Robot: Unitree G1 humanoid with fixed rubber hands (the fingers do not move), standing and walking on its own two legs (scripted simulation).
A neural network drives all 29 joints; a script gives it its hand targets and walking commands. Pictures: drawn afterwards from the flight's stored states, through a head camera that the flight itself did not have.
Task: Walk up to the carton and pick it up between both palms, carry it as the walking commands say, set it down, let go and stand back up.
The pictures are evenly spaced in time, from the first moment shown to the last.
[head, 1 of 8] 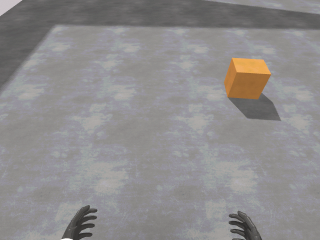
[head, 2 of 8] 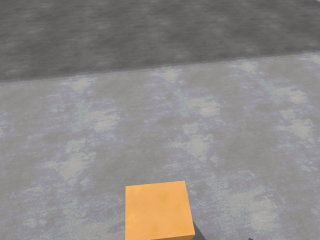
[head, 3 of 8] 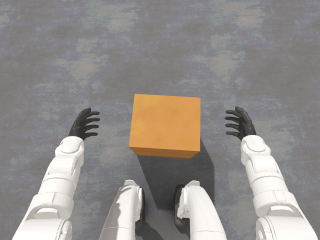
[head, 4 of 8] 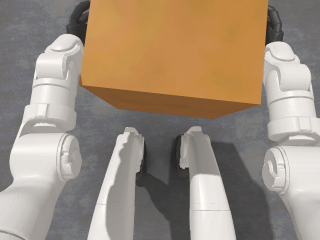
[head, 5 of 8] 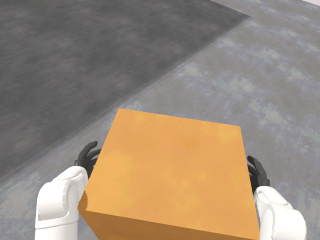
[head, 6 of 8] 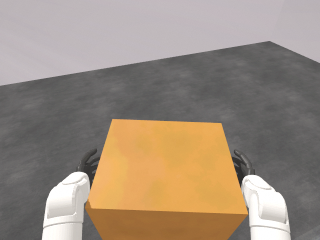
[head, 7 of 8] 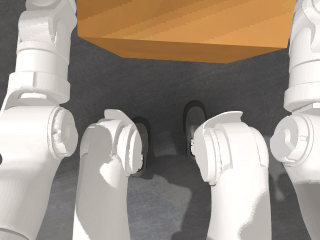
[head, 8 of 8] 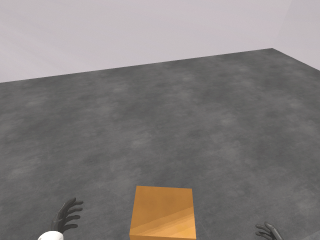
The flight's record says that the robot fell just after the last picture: no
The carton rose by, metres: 0.64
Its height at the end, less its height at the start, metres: +0.00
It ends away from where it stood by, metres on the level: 3.75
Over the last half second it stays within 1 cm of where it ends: yes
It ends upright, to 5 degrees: yes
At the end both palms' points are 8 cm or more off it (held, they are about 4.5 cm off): yes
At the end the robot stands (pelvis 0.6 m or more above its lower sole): yes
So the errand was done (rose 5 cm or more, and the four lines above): yes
